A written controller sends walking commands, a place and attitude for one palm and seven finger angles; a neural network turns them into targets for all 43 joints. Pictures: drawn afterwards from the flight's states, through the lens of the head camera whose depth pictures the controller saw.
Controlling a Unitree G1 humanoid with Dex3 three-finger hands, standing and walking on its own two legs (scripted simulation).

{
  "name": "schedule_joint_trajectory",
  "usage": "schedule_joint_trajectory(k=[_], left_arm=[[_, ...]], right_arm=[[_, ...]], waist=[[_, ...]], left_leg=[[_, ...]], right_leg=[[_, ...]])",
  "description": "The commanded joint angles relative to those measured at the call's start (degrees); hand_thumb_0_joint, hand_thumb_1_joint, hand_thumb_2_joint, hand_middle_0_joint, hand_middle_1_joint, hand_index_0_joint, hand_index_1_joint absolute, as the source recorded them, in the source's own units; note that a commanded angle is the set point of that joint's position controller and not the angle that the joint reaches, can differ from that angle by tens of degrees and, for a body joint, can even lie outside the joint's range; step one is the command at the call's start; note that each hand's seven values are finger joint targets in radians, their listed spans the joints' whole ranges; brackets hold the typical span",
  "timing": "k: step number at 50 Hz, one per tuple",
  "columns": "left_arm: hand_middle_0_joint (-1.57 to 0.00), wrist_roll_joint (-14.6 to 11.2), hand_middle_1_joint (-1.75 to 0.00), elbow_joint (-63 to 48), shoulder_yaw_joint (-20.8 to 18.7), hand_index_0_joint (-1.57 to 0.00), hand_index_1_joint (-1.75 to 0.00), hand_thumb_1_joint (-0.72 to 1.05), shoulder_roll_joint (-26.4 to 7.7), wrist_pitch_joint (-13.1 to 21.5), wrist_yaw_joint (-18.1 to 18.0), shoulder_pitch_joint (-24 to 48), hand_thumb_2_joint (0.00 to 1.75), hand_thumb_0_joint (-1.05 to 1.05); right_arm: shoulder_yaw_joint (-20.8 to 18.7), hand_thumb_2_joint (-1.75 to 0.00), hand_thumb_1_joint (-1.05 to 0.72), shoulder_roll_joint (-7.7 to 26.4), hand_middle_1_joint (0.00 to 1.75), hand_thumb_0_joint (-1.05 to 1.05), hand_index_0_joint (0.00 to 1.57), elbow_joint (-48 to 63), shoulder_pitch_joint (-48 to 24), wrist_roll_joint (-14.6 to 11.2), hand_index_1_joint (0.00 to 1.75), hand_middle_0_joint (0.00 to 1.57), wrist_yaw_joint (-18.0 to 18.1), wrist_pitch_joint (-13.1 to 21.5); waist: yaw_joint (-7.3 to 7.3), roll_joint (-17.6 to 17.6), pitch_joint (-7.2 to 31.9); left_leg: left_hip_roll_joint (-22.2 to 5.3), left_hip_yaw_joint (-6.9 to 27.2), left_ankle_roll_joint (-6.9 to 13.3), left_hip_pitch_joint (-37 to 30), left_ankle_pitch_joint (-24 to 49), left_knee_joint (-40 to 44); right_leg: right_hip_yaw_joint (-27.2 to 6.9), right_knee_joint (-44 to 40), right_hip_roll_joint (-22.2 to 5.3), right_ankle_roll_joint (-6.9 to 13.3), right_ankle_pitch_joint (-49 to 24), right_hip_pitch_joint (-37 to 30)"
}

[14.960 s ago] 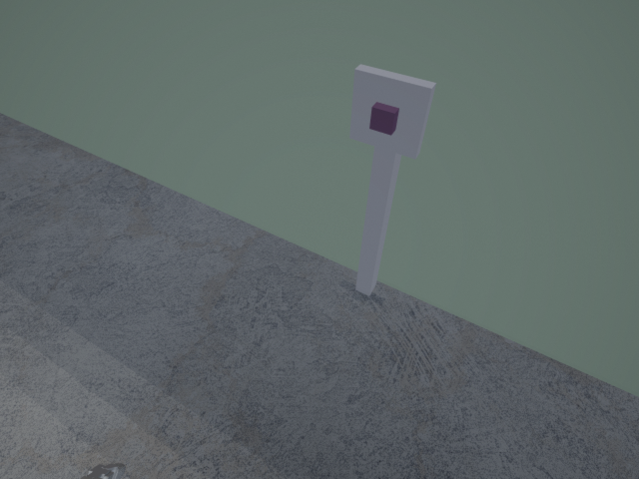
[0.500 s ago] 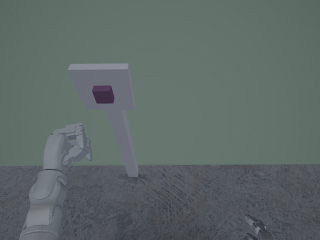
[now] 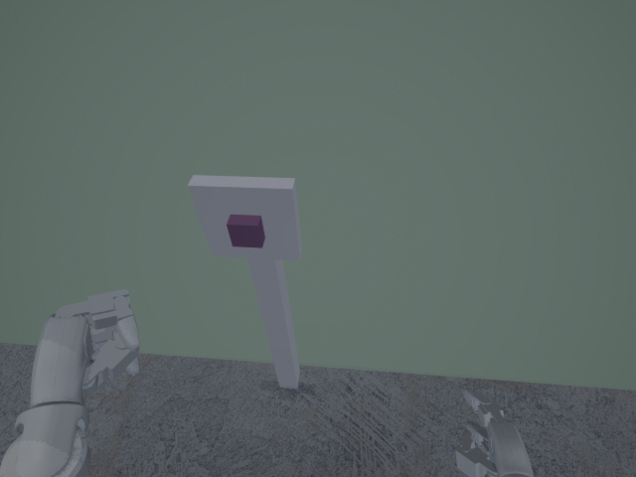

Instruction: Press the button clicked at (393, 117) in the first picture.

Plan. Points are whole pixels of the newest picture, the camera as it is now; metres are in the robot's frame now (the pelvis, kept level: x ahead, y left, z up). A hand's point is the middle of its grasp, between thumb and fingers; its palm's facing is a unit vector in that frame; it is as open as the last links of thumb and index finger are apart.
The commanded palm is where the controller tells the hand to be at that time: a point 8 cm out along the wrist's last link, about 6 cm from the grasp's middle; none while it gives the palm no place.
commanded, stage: draw the hand back to the body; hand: left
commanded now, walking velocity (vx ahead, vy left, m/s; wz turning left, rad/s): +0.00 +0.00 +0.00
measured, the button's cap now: (247, 229) +0.51 +0.20 +0.00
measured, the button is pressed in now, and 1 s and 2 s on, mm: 0 0 0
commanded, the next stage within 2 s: step back with the hand held close in 0.50 s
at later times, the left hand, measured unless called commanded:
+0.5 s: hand (79, 376) +0.16 +0.24 +0.15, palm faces +0.41 -0.82 -0.40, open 3.1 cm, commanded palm +0.11 +0.27 +0.17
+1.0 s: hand (59, 386) +0.15 +0.25 +0.15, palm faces +0.28 -0.81 -0.51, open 3.1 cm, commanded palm +0.09 +0.30 +0.17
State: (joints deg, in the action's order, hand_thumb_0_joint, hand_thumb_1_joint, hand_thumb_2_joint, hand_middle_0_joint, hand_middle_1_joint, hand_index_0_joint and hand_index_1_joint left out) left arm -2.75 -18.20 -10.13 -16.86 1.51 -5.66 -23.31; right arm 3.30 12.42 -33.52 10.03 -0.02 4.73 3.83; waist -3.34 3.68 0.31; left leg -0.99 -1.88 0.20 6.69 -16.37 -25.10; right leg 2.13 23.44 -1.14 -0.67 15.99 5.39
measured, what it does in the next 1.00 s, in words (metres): shifts its weight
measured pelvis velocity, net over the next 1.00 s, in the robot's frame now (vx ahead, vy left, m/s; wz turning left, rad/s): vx -0.05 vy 0.02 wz -0.03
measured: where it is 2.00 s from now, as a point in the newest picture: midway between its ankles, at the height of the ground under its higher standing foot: outside the picture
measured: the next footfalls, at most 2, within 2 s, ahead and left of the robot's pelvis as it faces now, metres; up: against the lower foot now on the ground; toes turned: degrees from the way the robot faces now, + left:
right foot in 1.66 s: -0.10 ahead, -0.11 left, +0.00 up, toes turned +5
left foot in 1.88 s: -0.07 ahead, +0.11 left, +0.00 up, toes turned +0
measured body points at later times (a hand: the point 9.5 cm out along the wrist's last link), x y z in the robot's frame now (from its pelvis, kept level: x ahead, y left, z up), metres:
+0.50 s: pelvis -0.01 +0.00 +0.00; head -0.04 -0.03 +0.45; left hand +0.13 +0.28 +0.18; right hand +0.17 -0.22 -0.08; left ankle -0.03 +0.11 -0.74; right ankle -0.04 -0.13 -0.74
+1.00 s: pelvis -0.05 +0.02 +0.00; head -0.03 +0.01 +0.45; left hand +0.13 +0.30 +0.18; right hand +0.12 -0.23 -0.09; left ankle -0.03 +0.11 -0.74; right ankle -0.04 -0.13 -0.74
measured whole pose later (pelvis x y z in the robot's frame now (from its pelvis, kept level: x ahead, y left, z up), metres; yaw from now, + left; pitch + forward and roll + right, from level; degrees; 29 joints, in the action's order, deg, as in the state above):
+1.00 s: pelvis -0.05 +0.02 +0.00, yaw -2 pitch +1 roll -1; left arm -2.2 -31.6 -20.3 -22.5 8.8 -6.6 -36.5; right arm -0.7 13.1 -31.6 10.3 -0.3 4.9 -1.0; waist 0.2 1.5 -1.4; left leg -0.3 -4.0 2.0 15.0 -12.9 -26.9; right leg -0.1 24.6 -1.9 -2.2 11.4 14.1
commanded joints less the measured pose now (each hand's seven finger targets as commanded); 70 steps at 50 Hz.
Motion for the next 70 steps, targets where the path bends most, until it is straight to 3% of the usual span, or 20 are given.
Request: schedule_joint_trajectory(k=[1, 11, 13, 15, 18, 22, 25, 30, 31, 32, 33, 34, 35, 39, 42, 49, 58, 62, 66, 70], left_arm=[[-1.3, -0.2, -1.5, -17.34, -8.25, -1.3, -1.5, 0.9, -9.93, 3.68, -0.75, 1.76, 0.9, 0.0], [-1.3, -0.44, -1.5, -23.88, -13.59, -1.3, -1.5, 0.9, -11.91, 5.45, -1.1, -5.71, 0.9, 0.0], [-1.3, -0.43, -1.5, -20.27, -11.68, -1.3, -1.5, 0.9, -9.52, 5.31, -0.84, -6.23, 0.9, 0.0], [-1.3, -0.37, -1.5, -19.45, -11.59, -1.3, -1.5, 0.9, -9.4, 5.34, -0.82, -4.91, 0.9, 0.0], [-1.3, -0.2, -1.5, -20.56, -11.82, -1.3, -1.5, 0.9, -10.06, 5.87, -0.98, -3.37, 0.9, 0.0], [-1.3, -0.18, -1.5, -20.75, -12.65, -1.3, -1.5, 0.9, -11.04, 6.17, -1.22, -3.64, 0.9, 0.0], [-1.3, -0.09, -1.5, -22.21, -12.31, -1.3, -1.5, 0.9, -10.78, 6.65, -1.37, -2.86, 0.9, 0.0], [-1.3, -0.25, -1.5, -20.7, -12.79, -1.3, -1.5, 0.9, -10.51, 6.89, -1.39, -4.32, 0.9, 0.0], [-1.3, -0.13, -1.5, -19.5, -12.04, -1.3, -1.5, 0.9, -10.35, 6.71, -1.47, -0.15, 0.9, 0.0], [-1.3, 0.03, -1.5, -22.77, -21.51, -1.3, -1.5, 0.9, -19.11, 9.83, -2.11, 9.41, 0.9, 0.0], [-1.3, -0.04, -1.5, -17.44, -16.46, -1.3, -1.5, 0.9, -12.5, 9.78, -1.44, -0.3, 0.9, 0.0], [-1.3, 0.1, -1.5, -15.63, -14.28, -1.3, -1.5, 0.9, -10.03, 9.56, -0.99, -5.09, 0.9, 0.0], [-1.3, 0.27, -1.5, -17.19, -13.24, -1.3, -1.5, 0.9, -9.44, 9.88, -0.8, -6.47, 0.9, 0.0], [-1.3, 0.25, -1.5, -21.39, -14.75, -1.3, -1.5, 0.9, -11.29, 10.54, -1.36, -10.43, 0.9, 0.0], [-1.3, 0.0, -1.5, -23.61, -17.56, -1.3, -1.5, 0.9, -14.08, 10.64, -2.0, -12.65, 0.9, 0.0], [-1.3, -0.15, -1.5, -25.52, -17.77, -1.3, -1.5, 0.9, -13.7, 11.2, -2.56, -14.33, 0.9, 0.0], [-1.3, 1.24, -1.5, -27.21, -18.14, -1.3, -1.5, 0.9, -13.14, 13.07, -3.35, -12.73, 0.9, 0.0], [-1.3, 1.64, -1.5, -28.68, -18.92, -1.3, -1.5, 0.9, -13.68, 14.23, -3.66, -11.46, 0.9, 0.0], [-1.3, 1.71, -1.5, -27.5, -18.19, -1.3, -1.5, 0.9, -12.82, 15.1, -3.88, -10.76, 0.9, 0.0], [-1.3, 1.5, -1.5, -26.39, -17.5, -1.3, -1.5, 0.9, -13.27, 15.68, -4.48, -9.79, 0.9, 0.0]], right_arm=[[-2.97, -0.9, -0.9, 6.07, 0.3, 0.0, 0.2, 8.64, -5.62, 0.57, 0.3, 0.2, -0.04, 3.16], [-3.63, -0.9, -0.9, 5.57, 0.3, 0.0, 0.2, 8.44, -6.22, 0.38, 0.3, 0.2, 0.24, 4.71], [-3.66, -0.9, -0.9, 5.69, 0.3, 0.0, 0.2, 7.77, -6.15, 0.37, 0.3, 0.2, 0.35, 4.75], [-3.88, -0.9, -0.9, 5.94, 0.3, 0.0, 0.2, 7.64, -6.1, 0.37, 0.3, 0.2, 0.55, 4.54], [-3.98, -0.9, -0.9, 6.02, 0.3, 0.0, 0.2, 7.68, -6.32, 0.45, 0.3, 0.2, 0.96, 4.88], [-3.92, -0.9, -0.9, 5.83, 0.3, 0.0, 0.2, 7.5, -6.91, 0.64, 0.3, 0.2, 1.22, 5.55], [-3.66, -0.9, -0.9, 5.57, 0.3, 0.0, 0.2, 7.36, -6.87, 0.62, 0.3, 0.2, 1.26, 6.17], [-3.84, -0.9, -0.9, 5.54, 0.3, 0.0, 0.2, 7.07, -6.72, 0.66, 0.3, 0.2, 1.28, 6.63], [-3.75, -0.9, -0.9, 5.86, 0.3, 0.0, 0.2, 6.51, -6.52, 0.64, 0.3, 0.2, 1.32, 6.36], [-2.96, -0.9, -0.9, 6.51, 0.3, 0.0, 0.2, 9.21, -5.12, 0.12, 0.3, 0.2, 0.8, 4.7], [-3.89, -0.9, -0.9, 6.23, 0.3, 0.0, 0.2, 7.84, -6.0, 0.39, 0.3, 0.2, 0.79, 3.72], [-4.21, -0.9, -0.9, 6.65, 0.3, 0.0, 0.2, 8.08, -5.87, 0.6, 0.3, 0.2, 0.39, 2.79], [-4.48, -0.9, -0.9, 6.98, 0.3, 0.0, 0.2, 8.36, -5.88, 0.76, 0.3, 0.2, 0.07, 2.03], [-5.28, -0.9, -0.9, 7.38, 0.3, 0.0, 0.2, 9.82, -5.82, 0.53, 0.3, 0.2, 0.04, -0.14], [-5.64, -0.9, -0.9, 7.24, 0.3, 0.0, 0.2, 10.89, -6.41, 0.41, 0.3, 0.2, 0.42, -1.04], [-6.22, -0.9, -0.9, 7.12, 0.3, 0.0, 0.2, 12.02, -5.72, -0.23, 0.3, 0.2, 0.52, -1.51], [-6.23, -0.9, -0.9, 7.73, 0.3, 0.0, 0.2, 12.26, -5.05, -0.2, 0.3, 0.2, 0.56, 0.75], [-6.33, -0.9, -0.9, 7.99, 0.3, 0.0, 0.2, 12.09, -4.53, -0.05, 0.3, 0.2, 0.66, 1.94], [-6.25, -0.9, -0.9, 7.61, 0.3, 0.0, 0.2, 11.43, -3.58, 0.11, 0.3, 0.2, 0.61, 2.9], [-6.18, -0.9, -0.9, 7.3, 0.3, 0.0, 0.2, 9.92, -3.08, 0.49, 0.3, 0.2, 0.56, 3.06]], waist=[[-0.09, -1.05, 7.04], [-1.06, -1.07, 4.61], [-0.32, -3.2, 0.36], [-0.3, -3.41, -0.25], [-0.48, -1.18, 1.08], [-0.92, -2.93, 0.9], [-0.9, 0.77, 0.39], [-1.09, -0.56, -0.28], [-0.23, -1.03, -1.43], [2.22, 1.01, -7.91], [2.26, -4.04, -5.42], [2.39, -6.07, -3.73], [2.63, -5.0, -1.84], [2.66, -2.04, 6.53], [2.33, -0.92, 9.62], [2.57, 0.09, 8.73], [3.21, 0.49, 4.62], [3.49, 0.37, 4.18], [3.74, -2.13, 3.02], [4.06, -5.37, 2.23]], left_leg=[[-0.42, 0.2, 1.23, -4.17, 27.18, 1.85], [-0.46, 0.02, 1.22, -3.85, 22.56, 2.05], [-0.5, -0.17, 1.28, -2.62, 19.01, 2.73], [-0.49, -0.05, 1.44, -2.27, 16.37, 3.3], [-0.23, -0.32, 1.66, -3.05, 14.39, 3.43], [-0.12, -0.09, 1.66, -2.69, 13.36, 3.52], [0.01, -0.06, 1.44, -2.67, 12.95, 3.81], [-0.08, -0.06, 1.32, -2.21, 11.6, 4.4], [0.0, -0.06, 1.32, -1.98, 10.79, 4.62], [-0.42, 1.18, 1.73, 3.2, 5.13, 4.24], [-0.61, 1.57, 2.09, 2.96, 4.79, 2.29], [-0.67, 1.25, 2.24, 1.7, 6.21, 1.6], [-0.82, 1.0, 2.21, 1.69, 7.46, 1.42], [-1.97, 0.9, 2.03, 1.89, 16.37, 2.29], [-2.54, 1.63, 1.91, 2.27, 22.8, 1.85], [-4.07, 2.73, 2.16, 7.46, 21.85, 2.26], [-5.85, 5.9, 4.51, 24.94, -6.46, 6.71], [-5.63, 6.72, 4.61, 28.13, -12.88, 6.22], [-4.17, 5.71, 3.97, 26.54, -14.85, 2.65], [-1.53, 3.93, 2.08, 17.69, -10.9, -4.24]], right_leg=[[0.51, -1.88, 0.78, 1.11, -23.77, -2.38], [0.35, -3.11, 1.12, 1.03, -20.39, -1.07], [0.36, -4.17, 1.2, 0.93, -17.9, 0.95], [0.27, -4.59, 1.19, 0.88, -15.12, 1.45], [-0.39, -5.11, 0.92, 0.99, -13.07, 1.18], [-0.64, -6.0, 1.19, 1.1, -11.94, 0.98], [-0.71, -5.89, 1.08, 1.32, -11.56, 0.99], [-0.7, -6.4, 1.25, 1.29, -9.97, 0.96], [-0.83, -6.89, 1.28, 1.23, -9.03, 1.78], [-5.88, -10.05, -0.98, 1.2, -8.2, 7.7], [-6.25, -10.84, -2.23, 1.18, -6.68, 9.39], [-6.27, -11.05, -2.5, 1.16, -7.11, 9.83], [-5.99, -10.4, -2.76, 1.13, -8.39, 9.26], [-3.14, -4.36, -2.25, 0.53, -18.37, 3.35], [-2.11, -0.83, -1.72, 0.26, -22.93, 1.92], [-2.16, 3.61, -0.87, -0.11, -22.28, 2.16], [-4.03, 8.27, -0.03, -0.23, -11.87, -1.56], [-4.98, 8.08, 0.03, -0.07, -8.62, -0.94], [-7.71, 4.07, -1.33, 0.72, -1.56, 4.42], [-10.54, -3.91, -4.78, 2.56, 8.6, 15.85]])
